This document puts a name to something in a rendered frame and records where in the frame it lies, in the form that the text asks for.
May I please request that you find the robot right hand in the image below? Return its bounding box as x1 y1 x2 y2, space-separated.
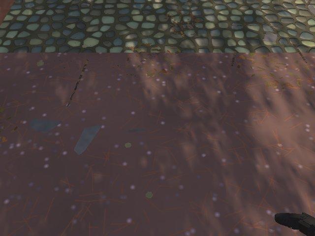
275 212 315 236

